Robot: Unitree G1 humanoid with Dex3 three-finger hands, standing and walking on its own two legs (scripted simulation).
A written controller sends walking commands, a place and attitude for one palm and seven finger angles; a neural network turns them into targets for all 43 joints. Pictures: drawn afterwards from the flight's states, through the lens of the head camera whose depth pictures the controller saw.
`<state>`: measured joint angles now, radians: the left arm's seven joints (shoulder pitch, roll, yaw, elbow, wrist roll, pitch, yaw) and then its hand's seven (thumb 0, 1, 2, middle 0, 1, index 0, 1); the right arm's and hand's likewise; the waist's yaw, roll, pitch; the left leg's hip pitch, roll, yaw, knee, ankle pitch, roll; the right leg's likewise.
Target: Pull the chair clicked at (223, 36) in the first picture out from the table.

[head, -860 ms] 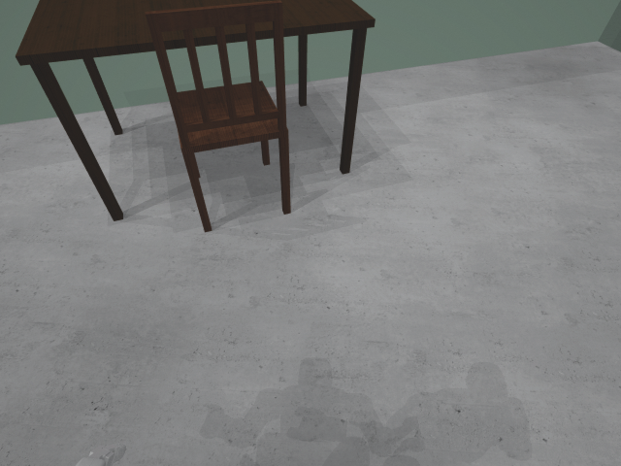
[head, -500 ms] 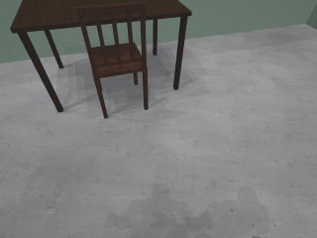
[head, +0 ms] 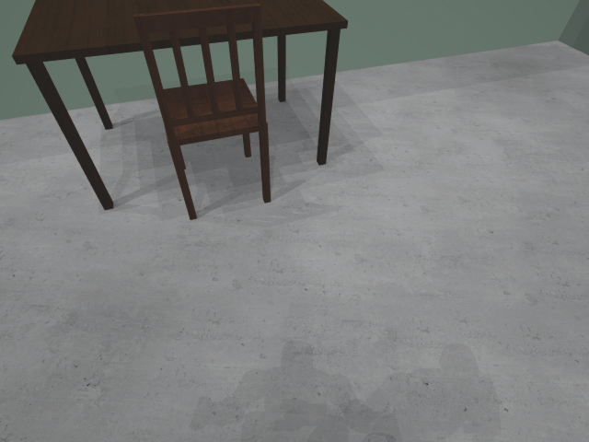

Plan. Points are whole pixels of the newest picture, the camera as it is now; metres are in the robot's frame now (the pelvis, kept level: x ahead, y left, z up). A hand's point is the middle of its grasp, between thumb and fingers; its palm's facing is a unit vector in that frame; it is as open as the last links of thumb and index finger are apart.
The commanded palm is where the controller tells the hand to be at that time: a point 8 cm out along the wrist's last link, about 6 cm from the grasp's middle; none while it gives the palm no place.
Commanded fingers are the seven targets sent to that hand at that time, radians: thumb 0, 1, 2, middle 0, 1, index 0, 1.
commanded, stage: stand and wait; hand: left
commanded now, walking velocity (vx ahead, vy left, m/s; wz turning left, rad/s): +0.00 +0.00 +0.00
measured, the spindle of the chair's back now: (209, 73) +1.25 +0.36 -0.10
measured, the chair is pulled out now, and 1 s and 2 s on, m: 0.00 0.00 0.00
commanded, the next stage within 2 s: look at it before walking up in 0.12 s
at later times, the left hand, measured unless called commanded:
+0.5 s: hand out of the picture +0.07 +0.24 -0.16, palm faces -0.03 -0.94 -0.33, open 7.4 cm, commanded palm none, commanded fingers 0.00 0.90 0.90 -0.20 -0.30 -0.20 -0.30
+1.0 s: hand out of the picture +0.05 +0.22 -0.18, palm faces -0.02 -0.97 -0.25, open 7.4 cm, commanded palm none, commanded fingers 0.00 0.90 0.90 -0.20 -0.30 -0.20 -0.30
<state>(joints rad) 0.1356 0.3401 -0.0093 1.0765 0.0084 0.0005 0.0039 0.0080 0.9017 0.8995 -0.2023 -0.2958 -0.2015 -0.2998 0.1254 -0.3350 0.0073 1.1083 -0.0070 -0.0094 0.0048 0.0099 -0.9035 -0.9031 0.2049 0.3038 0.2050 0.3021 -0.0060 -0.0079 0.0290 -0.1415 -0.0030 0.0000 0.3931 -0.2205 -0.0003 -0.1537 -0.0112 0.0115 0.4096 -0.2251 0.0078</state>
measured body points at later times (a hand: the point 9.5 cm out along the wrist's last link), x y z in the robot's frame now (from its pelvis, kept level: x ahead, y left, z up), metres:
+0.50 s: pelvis +0.00 +0.00 +0.00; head +0.00 +0.00 +0.45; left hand +0.08 +0.29 -0.13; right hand +0.08 -0.29 -0.13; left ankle +0.00 +0.12 -0.74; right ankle +0.00 -0.12 -0.74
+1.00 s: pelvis +0.02 +0.00 -0.01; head +0.00 +0.00 +0.44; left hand +0.05 +0.27 -0.16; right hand +0.06 -0.27 -0.15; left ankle +0.00 +0.12 -0.74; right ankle +0.00 -0.12 -0.74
